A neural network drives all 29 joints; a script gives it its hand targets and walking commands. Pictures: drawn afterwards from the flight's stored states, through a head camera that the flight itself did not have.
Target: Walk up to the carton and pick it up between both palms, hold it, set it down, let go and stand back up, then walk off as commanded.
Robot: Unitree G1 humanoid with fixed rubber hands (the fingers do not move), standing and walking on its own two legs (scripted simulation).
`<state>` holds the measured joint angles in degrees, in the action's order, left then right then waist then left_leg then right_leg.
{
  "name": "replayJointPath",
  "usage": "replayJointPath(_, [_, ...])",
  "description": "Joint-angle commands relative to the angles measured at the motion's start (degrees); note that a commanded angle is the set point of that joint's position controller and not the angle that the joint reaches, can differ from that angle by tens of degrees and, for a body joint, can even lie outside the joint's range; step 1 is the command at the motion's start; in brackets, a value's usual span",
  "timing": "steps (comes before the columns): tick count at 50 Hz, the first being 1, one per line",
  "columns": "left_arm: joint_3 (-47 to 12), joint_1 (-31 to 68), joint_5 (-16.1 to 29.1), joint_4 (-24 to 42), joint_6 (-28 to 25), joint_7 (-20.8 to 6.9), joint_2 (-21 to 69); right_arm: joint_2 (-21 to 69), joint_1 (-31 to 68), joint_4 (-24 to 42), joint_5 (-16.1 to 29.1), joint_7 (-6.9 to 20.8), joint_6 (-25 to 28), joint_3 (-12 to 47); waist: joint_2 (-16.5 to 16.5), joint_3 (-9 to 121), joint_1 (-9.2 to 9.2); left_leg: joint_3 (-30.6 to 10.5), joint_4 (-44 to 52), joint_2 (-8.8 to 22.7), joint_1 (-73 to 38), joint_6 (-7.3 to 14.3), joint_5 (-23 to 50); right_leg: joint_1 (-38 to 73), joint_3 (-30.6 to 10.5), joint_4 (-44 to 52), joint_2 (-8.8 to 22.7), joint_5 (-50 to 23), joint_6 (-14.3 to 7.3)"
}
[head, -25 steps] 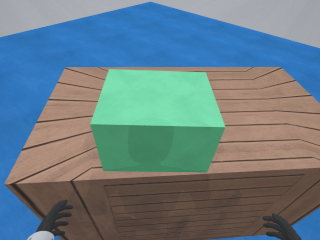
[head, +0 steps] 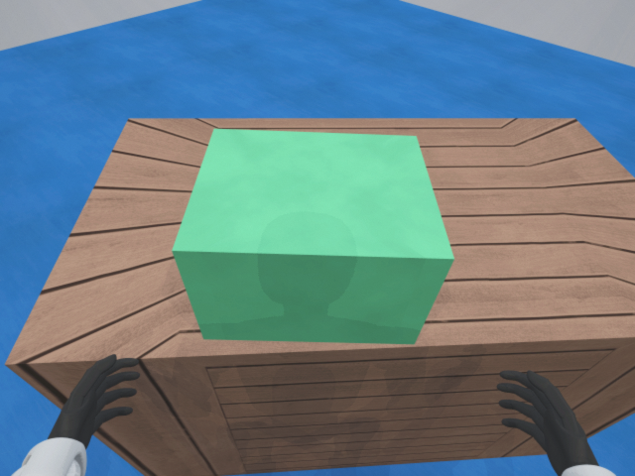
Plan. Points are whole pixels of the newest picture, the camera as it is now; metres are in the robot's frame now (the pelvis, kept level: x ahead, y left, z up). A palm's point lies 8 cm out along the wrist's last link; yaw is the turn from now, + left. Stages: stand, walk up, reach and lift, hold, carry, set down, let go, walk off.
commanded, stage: reach and lift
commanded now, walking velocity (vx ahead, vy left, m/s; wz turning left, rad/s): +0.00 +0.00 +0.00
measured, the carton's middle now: (312, 235) +0.46 +0.01 +0.05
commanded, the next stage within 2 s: none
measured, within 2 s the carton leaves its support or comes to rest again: neither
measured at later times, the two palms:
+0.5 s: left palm (72, 398) +0.20 +0.25 +0.07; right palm (555, 421) +0.18 -0.23 +0.08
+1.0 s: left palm (90, 304) +0.28 +0.25 +0.12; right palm (535, 347) +0.25 -0.22 +0.11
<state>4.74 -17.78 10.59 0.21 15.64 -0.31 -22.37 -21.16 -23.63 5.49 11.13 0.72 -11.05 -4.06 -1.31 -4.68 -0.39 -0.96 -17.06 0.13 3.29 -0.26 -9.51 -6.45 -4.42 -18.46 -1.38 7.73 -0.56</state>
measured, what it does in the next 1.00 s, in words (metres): stands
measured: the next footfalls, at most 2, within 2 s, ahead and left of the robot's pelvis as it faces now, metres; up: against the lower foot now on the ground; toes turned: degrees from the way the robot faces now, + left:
none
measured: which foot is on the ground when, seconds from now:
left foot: down 0.00-1.00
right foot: down 0.00-1.00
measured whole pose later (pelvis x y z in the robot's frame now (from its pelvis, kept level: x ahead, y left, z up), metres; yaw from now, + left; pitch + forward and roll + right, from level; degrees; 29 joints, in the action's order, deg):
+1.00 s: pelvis +0.01 +0.01 +0.00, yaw +0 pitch -3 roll +0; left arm 7.2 -2.4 18.1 14.8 26.4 -0.1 -25.5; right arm -21.2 -12.0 19.4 21.8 -2.1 -20.4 -5.1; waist -1.3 -3.9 -0.2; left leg -0.5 -16.5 0.1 3.7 -0.3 -10.3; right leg -6.4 -4.9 -16.8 -1.3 7.8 -0.2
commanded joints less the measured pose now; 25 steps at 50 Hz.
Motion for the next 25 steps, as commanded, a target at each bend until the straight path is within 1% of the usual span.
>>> replayJointPath(1, [6.1, -2.1, 3.0, 17.2, -4.6, 0.9, -7.8, -2.8, -4.4, 16.8, 3.7, -0.4, 2.6, -5.9, 2.4, 10.2, 2.03, 2.8, 2.8, -0.5, 1.8, -2.0, 10.4, 7.7, 0.2, 4.2, 0.4, -7.3, -1.5])
replayJointPath(2, [6.1, -2.4, 3.0, 18.2, -4.9, 1.2, -7.7, -3.4, -4.3, 17.5, 4.3, -0.1, 2.9, -6.5, 2.8, 10.3, 2.15, 2.5, 2.7, -0.5, 2.4, -2.3, 10.6, 7.7, 0.3, 4.0, 0.2, -7.3, -1.6])
replayJointPath(4, [5.9, -3.8, 3.4, 20.0, -5.7, 1.6, -7.7, -3.7, -5.0, 18.9, 4.8, 0.0, 3.3, -7.0, 2.5, 10.6, 2.34, 2.5, 2.5, -0.4, 2.7, -2.5, 10.9, 8.2, 0.3, 3.8, -0.1, -7.1, -1.6])
replayJointPath(7, [5.4, -5.0, 3.8, 21.9, -6.2, 1.8, -7.1, -4.4, -5.5, 20.6, 5.5, 0.1, 3.7, -7.6, 2.7, 10.3, 2.14, 1.9, 2.4, -0.3, 2.5, -3.0, 10.4, 7.3, 0.4, 4.0, -0.4, -5.9, -1.9])
replayJointPath(8, [5.6, -5.3, 4.1, 21.9, -6.3, 1.7, -7.5, -4.3, -5.2, 21.1, 5.6, 0.0, 3.8, -7.5, 1.9, 9.7, 2.46, 2.1, 2.2, -0.5, 2.6, -2.8, 10.5, 7.0, 0.1, 4.4, -0.2, -5.9, -1.7])
replayJointPath(9, [5.6, -5.7, 4.2, 22.3, -6.5, 1.6, -7.3, -4.5, -6.3, 21.1, 5.7, -0.1, 3.6, -7.4, 1.6, 9.8, 2.18, 2.0, 2.2, -0.4, 2.1, -2.9, 10.5, 6.8, 0.2, 4.5, -0.2, -5.7, -1.7])
replayJointPath(11, [5.9, -5.2, 4.7, 22.9, -6.9, 1.4, -7.9, -4.0, -5.7, 23.2, 6.6, -0.2, 3.6, -6.9, 1.5, 9.4, 2.83, 2.1, 2.1, -0.6, 2.4, -2.7, 9.6, 6.3, -0.2, 4.6, 0.2, -4.8, -1.6])
replayJointPath(12, [5.8, -4.8, 5.0, 23.1, -7.1, 1.4, -8.0, -3.9, -5.4, 23.8, 6.5, -0.4, 3.6, -6.8, 1.0, 9.3, 2.88, 2.1, 2.2, -0.6, 2.5, -2.6, 8.3, 6.1, -0.3, 4.8, 0.2, -3.7, -1.5])
replayJointPath(14, [5.5, -4.7, 5.6, 25.0, -7.5, 1.3, -8.2, -3.7, -5.6, 25.8, 7.0, -0.7, 3.5, -6.6, 1.2, 9.7, 2.88, 1.8, 2.1, -0.5, 2.1, -2.6, 8.4, 5.4, -0.2, 4.8, 0.2, -3.5, -1.7])
replayJointPath(15, [5.5, -4.3, 5.9, 24.9, -7.8, 1.2, -8.5, -3.6, -5.5, 26.5, 7.1, -0.8, 3.4, -6.6, 0.8, 9.1, 3.06, 1.9, 2.2, -0.4, 2.1, -2.5, 7.6, 4.9, -0.2, 4.8, 0.2, -2.7, -1.7])
replayJointPath(16, [5.6, -3.9, 6.0, 25.4, -8.0, 1.2, -8.8, -3.0, -5.2, 27.1, 7.4, -0.9, 3.3, -6.2, 1.2, 9.0, 3.45, 1.9, 2.2, -0.4, 2.2, -2.3, 7.0, 4.5, -0.5, 5.0, 0.4, -2.2, -1.7])
replayJointPath(17, [5.7, -3.6, 6.0, 25.3, -8.0, 1.0, -9.0, -3.0, -5.3, 27.0, 7.3, -1.0, 2.9, -6.0, 0.8, 8.5, 3.24, 1.9, 2.1, -0.5, 2.2, -2.2, 6.1, 4.0, -0.6, 5.0, 0.5, -1.2, -1.9])
replayJointPath(18, [5.5, -3.2, 6.1, 25.7, -8.2, 1.0, -9.1, -2.6, -5.4, 27.4, 7.6, -1.1, 2.7, -5.9, 1.3, 8.3, 3.39, 1.7, 2.4, -0.3, 2.6, -2.3, 5.9, 4.0, -0.6, 5.0, 0.5, -1.2, -1.9])
replayJointPath(19, [5.3, -2.8, 6.5, 25.7, -8.2, 0.9, -9.1, -2.5, -5.0, 27.9, 7.7, -1.1, 2.5, -5.5, 1.1, 8.0, 3.41, 1.7, 2.4, -0.3, 2.5, -2.1, 4.9, 3.4, -0.8, 5.1, 0.6, -0.4, -2.0])
replayJointPath(20, [5.4, -2.4, 6.5, 25.9, -8.0, 0.8, -9.6, -2.6, -4.6, 27.5, 7.9, -1.2, 1.9, -5.8, 1.4, 7.5, 3.17, 1.3, 2.9, -0.1, 3.3, -2.1, 3.5, 4.0, -0.8, 5.2, 0.6, 0.4, -2.2])
replayJointPath(21, [5.2, -1.3, 6.6, 25.9, -7.6, 0.8, -9.5, -2.8, -3.5, 27.0, 8.1, -1.3, 1.2, -5.9, 2.5, 6.8, 3.39, 1.4, 3.2, 0.0, 3.4, -2.1, 2.5, 3.4, -1.0, 5.4, 0.7, 1.4, -2.4])
replayJointPath(24, [4.7, 1.9, 7.7, 25.9, -6.1, 0.9, -10.1, -3.5, 0.1, 27.4, 8.2, -1.4, -0.6, -6.9, 2.1, 6.7, 3.1, 1.2, 4.4, 0.4, 4.6, -1.7, -2.3, 2.5, -1.2, 5.6, 0.9, 4.8, -2.6])
replayJointPath(25, [4.6, 3.5, 8.4, 26.2, -5.7, 1.0, -10.6, -3.8, 1.5, 27.7, 8.3, -1.5, -1.3, -7.3, 2.5, 7.3, 2.99, 1.2, 4.5, 0.6, 5.1, -1.7, -4.0, 2.5, -1.5, 5.5, 1.1, 5.7, -2.8])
